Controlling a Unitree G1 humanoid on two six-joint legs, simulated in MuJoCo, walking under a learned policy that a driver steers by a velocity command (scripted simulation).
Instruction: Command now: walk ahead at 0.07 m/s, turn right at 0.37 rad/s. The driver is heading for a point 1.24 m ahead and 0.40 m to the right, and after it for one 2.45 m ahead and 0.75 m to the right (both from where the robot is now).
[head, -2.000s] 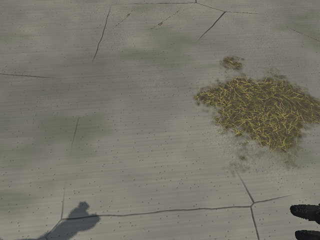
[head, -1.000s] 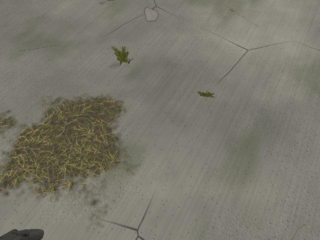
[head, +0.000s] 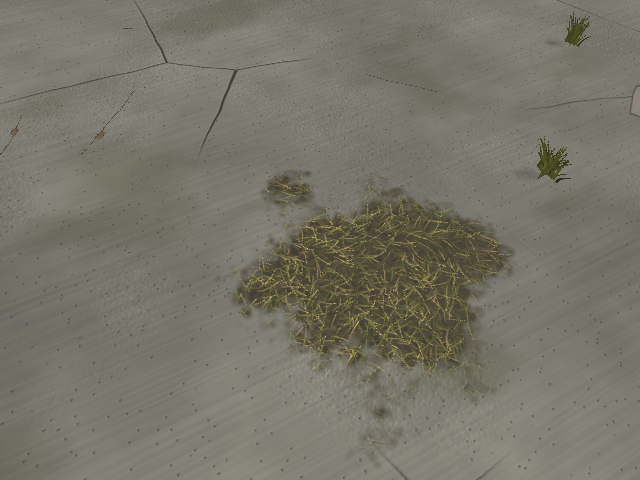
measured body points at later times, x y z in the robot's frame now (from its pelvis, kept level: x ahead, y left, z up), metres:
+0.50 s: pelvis +0.11 +0.00 -0.01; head +0.16 -0.03 +0.44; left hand +0.36 +0.23 -0.09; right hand +0.21 -0.32 -0.09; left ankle +0.22 +0.14 -0.70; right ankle +0.11 -0.10 -0.75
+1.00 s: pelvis +0.17 +0.03 -0.01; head +0.20 +0.00 +0.44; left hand +0.47 +0.12 -0.10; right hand +0.08 -0.26 -0.13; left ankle +0.27 +0.11 -0.74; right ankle +0.08 -0.06 -0.75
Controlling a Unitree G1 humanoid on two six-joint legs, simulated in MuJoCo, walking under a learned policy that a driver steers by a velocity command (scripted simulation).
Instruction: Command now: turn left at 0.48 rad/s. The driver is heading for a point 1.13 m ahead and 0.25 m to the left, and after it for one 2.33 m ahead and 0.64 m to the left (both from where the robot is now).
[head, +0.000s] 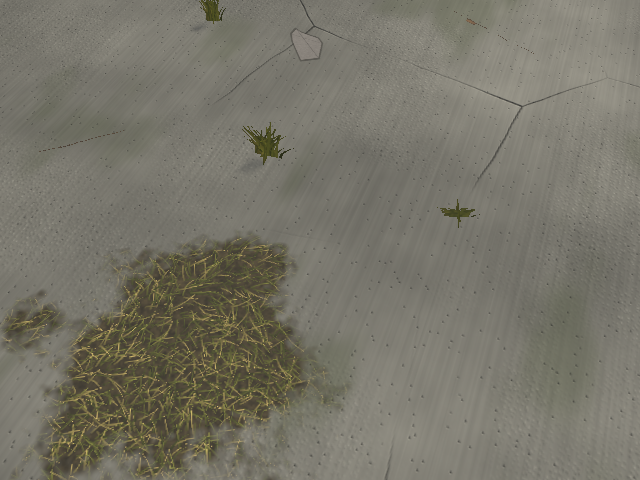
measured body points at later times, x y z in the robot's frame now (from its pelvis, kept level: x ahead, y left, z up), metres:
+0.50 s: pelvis +0.08 +0.09 +0.00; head +0.08 +0.13 +0.45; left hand +0.14 +0.41 -0.08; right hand +0.24 -0.15 -0.09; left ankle -0.02 +0.14 -0.74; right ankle +0.16 -0.06 -0.65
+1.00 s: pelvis +0.45 +0.22 +0.00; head +0.47 +0.24 +0.45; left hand +0.42 +0.50 -0.12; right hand +0.68 +0.04 -0.08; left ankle +0.40 +0.39 -0.65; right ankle +0.48 +0.18 -0.74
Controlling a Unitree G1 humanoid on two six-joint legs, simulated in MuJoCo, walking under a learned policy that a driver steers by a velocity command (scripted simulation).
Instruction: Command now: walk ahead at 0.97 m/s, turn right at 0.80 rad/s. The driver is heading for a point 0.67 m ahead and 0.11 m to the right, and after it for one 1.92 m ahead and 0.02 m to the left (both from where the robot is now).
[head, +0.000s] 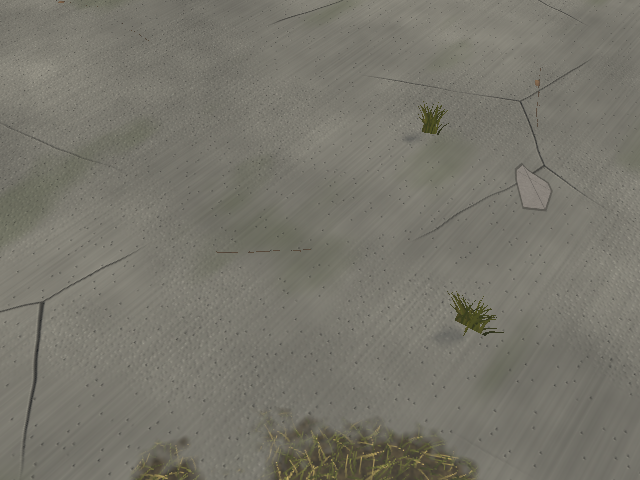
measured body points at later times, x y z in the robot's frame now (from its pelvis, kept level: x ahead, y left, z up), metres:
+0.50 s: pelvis +0.42 +0.04 +0.00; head +0.43 +0.02 +0.45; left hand +0.73 +0.19 -0.06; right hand +0.29 -0.23 -0.12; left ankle +0.43 +0.19 -0.73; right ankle +0.45 -0.10 -0.63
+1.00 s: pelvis +0.73 -0.18 +0.01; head +0.77 -0.20 +0.45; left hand +0.93 +0.03 -0.11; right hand +0.72 -0.50 -0.10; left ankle +0.90 -0.10 -0.66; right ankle +0.68 -0.24 -0.73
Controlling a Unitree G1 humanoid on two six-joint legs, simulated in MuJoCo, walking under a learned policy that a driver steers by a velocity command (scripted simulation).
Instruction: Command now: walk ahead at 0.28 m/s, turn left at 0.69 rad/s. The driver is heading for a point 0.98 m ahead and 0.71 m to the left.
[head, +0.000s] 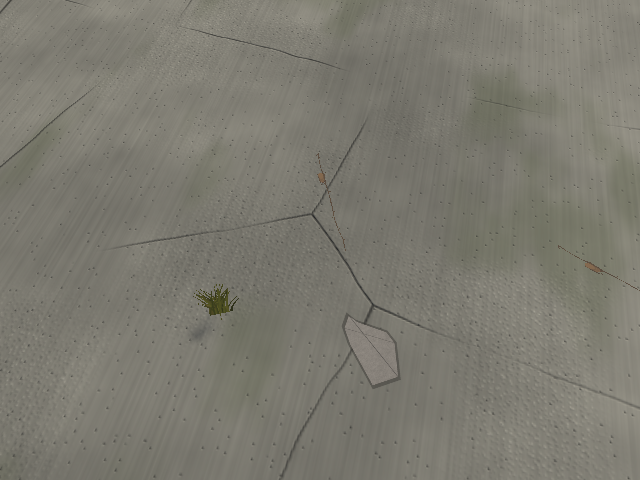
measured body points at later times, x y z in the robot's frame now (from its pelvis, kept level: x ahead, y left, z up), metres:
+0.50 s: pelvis +0.18 +0.01 -0.01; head +0.22 +0.05 +0.44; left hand +0.27 +0.34 -0.10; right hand +0.44 -0.21 -0.08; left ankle +0.23 +0.10 -0.74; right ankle +0.33 -0.13 -0.70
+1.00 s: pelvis +0.24 -0.04 +0.00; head +0.27 +0.01 +0.45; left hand +0.10 +0.24 -0.10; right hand +0.57 -0.06 -0.09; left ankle +0.13 +0.06 -0.69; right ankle +0.35 -0.10 -0.74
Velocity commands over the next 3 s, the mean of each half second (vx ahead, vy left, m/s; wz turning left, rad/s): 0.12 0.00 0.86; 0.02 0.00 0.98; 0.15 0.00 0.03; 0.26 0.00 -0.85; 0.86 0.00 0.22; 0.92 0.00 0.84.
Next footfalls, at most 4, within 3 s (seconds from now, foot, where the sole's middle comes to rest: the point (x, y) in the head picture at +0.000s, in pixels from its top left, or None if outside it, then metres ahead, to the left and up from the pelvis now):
0.18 left None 0.27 0.11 -0.78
0.64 right None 0.38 -0.07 -0.78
1.12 left None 0.14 0.08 -0.78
1.62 right None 0.43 0.10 -0.78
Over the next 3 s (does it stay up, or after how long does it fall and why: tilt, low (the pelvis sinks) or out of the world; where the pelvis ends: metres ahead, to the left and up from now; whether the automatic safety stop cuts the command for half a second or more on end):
stays up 0.85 0.64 -0.05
